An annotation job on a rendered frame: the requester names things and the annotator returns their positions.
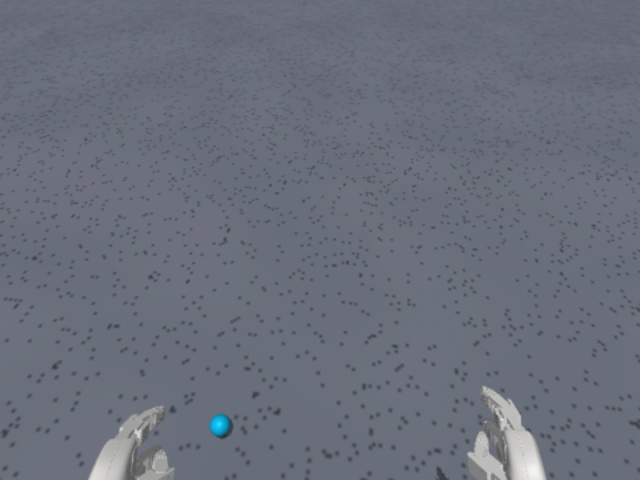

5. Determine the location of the left robot hand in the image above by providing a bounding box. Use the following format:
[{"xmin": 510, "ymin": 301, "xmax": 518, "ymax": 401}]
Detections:
[{"xmin": 88, "ymin": 406, "xmax": 174, "ymax": 480}]

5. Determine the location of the right robot hand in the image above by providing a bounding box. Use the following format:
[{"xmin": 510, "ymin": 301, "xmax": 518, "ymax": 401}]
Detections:
[{"xmin": 467, "ymin": 386, "xmax": 546, "ymax": 480}]

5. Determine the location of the ball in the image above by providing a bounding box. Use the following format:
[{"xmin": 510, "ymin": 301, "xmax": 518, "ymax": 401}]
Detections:
[{"xmin": 210, "ymin": 414, "xmax": 230, "ymax": 436}]

